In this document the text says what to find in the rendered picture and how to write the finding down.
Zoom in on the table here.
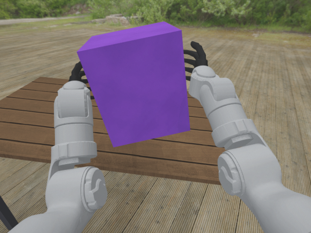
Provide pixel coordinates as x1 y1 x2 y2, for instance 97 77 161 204
0 77 226 230

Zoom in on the left robot hand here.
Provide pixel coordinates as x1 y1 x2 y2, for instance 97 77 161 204
69 61 94 100

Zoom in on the robot right upper arm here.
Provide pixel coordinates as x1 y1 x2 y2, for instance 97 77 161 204
218 143 311 233

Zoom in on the right robot forearm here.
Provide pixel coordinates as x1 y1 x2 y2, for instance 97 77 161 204
189 66 282 176

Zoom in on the robot left upper arm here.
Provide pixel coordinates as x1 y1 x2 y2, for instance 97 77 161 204
8 166 108 233

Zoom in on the carton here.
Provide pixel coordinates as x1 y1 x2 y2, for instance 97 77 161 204
77 21 190 147

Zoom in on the left robot forearm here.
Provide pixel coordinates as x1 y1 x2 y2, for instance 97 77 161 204
45 81 97 204

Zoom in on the right robot hand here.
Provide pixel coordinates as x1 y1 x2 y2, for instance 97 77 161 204
183 41 208 81

